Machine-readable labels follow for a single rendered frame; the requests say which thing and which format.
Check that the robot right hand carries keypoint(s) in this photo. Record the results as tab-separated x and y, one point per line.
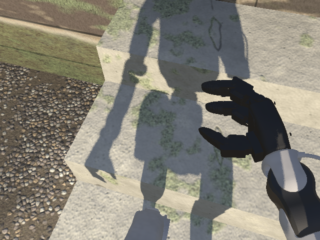
266	130

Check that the robot right forearm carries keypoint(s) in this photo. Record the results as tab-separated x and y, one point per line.
291	187

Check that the robot left thigh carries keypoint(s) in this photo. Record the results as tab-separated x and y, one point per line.
148	224

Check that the left robot shin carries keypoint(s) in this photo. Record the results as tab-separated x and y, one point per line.
151	208

